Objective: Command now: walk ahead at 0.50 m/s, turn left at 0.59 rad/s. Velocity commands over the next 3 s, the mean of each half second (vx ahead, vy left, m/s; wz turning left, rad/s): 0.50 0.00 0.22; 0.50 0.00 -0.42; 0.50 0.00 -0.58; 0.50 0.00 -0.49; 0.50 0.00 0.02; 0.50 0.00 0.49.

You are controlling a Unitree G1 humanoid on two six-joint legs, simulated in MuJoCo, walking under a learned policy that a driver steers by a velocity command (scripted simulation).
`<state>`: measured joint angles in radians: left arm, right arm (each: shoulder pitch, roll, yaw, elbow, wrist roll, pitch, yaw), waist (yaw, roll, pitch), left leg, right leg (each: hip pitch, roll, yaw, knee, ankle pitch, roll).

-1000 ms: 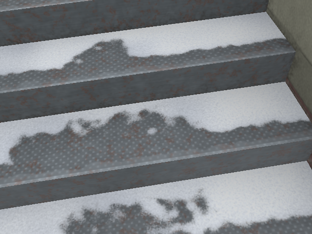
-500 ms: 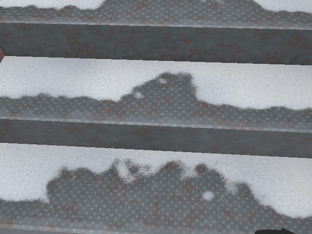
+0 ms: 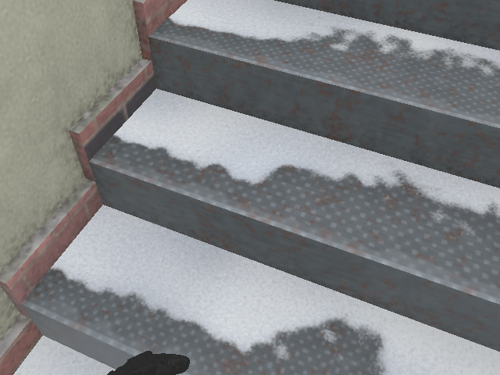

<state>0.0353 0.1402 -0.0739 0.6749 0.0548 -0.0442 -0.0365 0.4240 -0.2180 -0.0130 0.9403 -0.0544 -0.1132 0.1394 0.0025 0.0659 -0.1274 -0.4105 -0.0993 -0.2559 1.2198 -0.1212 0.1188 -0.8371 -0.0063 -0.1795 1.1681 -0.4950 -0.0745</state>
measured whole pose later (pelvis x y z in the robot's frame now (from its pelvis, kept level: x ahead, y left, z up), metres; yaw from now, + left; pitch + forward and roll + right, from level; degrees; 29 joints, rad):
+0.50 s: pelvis +0.35 +0.06 +0.11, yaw +7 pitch +8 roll +4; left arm 0.61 0.04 -0.03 1.18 0.07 -0.12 -0.11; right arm -0.21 -0.06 0.11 0.65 -0.01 0.03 0.08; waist 0.09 -0.06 -0.11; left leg -1.11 0.03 0.19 1.31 -0.33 0.16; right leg 0.17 -0.17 -0.11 0.23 -0.26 -0.01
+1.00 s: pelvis +0.62 +0.06 +0.27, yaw -9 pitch +7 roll +2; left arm -0.03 0.12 -0.04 0.80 0.02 0.04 -0.06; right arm 0.37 -0.12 0.03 1.14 -0.11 -0.10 0.09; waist -0.01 0.01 -0.16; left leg -0.02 0.07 0.40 0.27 -0.33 -0.01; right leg -1.17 -0.11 -0.05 1.55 -0.43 -0.20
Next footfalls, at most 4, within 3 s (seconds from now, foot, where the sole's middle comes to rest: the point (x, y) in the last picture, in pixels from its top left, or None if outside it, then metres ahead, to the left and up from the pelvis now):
0.48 left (177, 320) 0.54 0.19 -0.51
1.02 right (298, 192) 0.78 -0.08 -0.35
1.60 left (256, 35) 1.18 0.02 -0.18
2.22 right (406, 51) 1.12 -0.36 -0.18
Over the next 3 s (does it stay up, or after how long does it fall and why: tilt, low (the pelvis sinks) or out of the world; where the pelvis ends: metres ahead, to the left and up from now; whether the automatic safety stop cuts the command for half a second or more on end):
stays up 1.43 -0.45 0.75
